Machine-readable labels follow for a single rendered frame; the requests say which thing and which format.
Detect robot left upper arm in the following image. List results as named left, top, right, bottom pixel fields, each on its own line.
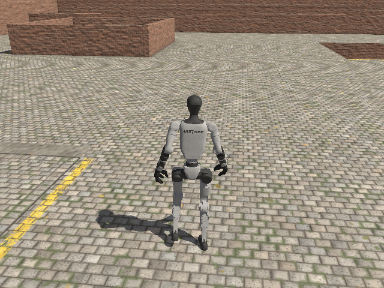
left=164, top=121, right=181, bottom=154

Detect left robot hand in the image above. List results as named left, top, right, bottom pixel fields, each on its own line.
left=154, top=169, right=168, bottom=184

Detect right robot hand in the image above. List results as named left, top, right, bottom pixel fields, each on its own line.
left=214, top=164, right=228, bottom=176

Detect left robot thigh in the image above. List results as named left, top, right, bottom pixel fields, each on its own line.
left=172, top=167, right=184, bottom=203

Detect robot right upper arm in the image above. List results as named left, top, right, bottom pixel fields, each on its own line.
left=206, top=121, right=223, bottom=155

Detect left robot forearm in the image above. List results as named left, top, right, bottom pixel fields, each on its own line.
left=156, top=145, right=169, bottom=171

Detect right robot forearm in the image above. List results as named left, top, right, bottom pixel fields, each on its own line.
left=216, top=146, right=227, bottom=167

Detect right robot shin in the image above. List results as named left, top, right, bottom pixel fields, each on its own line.
left=200, top=202, right=209, bottom=242

